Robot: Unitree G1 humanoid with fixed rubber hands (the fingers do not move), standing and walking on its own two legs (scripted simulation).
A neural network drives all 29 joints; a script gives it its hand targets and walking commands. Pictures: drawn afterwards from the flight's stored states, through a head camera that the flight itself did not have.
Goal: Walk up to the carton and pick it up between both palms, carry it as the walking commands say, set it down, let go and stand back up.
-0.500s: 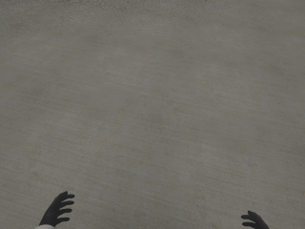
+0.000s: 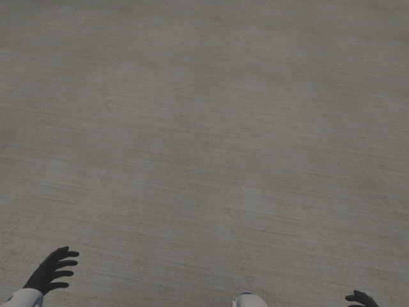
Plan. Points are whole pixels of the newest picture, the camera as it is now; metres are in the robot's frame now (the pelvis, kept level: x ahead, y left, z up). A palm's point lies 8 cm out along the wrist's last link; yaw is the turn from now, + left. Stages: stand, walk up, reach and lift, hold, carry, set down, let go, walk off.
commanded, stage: walk up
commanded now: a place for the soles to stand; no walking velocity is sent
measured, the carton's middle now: out of the picture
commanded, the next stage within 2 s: none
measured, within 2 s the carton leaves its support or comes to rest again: neither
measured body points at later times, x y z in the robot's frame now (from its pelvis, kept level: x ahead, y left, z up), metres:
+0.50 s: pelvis +0.17 -0.12 -0.01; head +0.17 -0.10 +0.44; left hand +0.34 +0.17 -0.10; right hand +0.23 -0.49 -0.07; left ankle +0.23 -0.02 -0.74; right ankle +0.14 -0.27 -0.69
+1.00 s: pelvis +0.39 -0.36 +0.00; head +0.39 -0.37 +0.45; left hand +0.64 -0.09 -0.06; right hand +0.39 -0.72 -0.10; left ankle +0.40 -0.21 -0.67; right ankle +0.39 -0.46 -0.74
